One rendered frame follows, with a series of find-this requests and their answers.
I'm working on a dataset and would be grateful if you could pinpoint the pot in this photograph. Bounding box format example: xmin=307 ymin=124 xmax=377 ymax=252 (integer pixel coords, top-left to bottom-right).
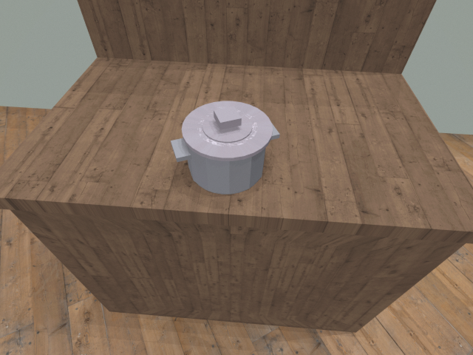
xmin=171 ymin=124 xmax=280 ymax=195

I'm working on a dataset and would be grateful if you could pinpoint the knob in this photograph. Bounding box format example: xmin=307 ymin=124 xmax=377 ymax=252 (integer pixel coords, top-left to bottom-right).
xmin=214 ymin=106 xmax=242 ymax=130

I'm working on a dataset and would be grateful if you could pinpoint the table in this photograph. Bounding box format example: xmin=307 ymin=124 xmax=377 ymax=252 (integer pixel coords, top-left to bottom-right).
xmin=0 ymin=0 xmax=473 ymax=333

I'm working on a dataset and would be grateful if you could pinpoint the lid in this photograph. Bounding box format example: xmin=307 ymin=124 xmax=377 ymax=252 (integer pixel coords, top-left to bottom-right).
xmin=182 ymin=101 xmax=273 ymax=161

